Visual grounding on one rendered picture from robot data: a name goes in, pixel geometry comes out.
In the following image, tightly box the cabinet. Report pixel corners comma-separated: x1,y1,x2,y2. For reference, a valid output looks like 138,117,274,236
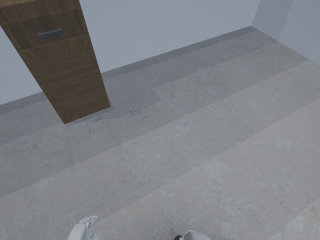
0,0,111,124

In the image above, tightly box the handle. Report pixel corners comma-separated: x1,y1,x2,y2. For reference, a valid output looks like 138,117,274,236
38,26,64,40

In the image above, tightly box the left robot hand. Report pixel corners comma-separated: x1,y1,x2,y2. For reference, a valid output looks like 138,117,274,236
66,215,98,240

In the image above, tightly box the drawer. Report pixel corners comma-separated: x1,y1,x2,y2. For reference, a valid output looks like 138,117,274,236
6,8,85,50

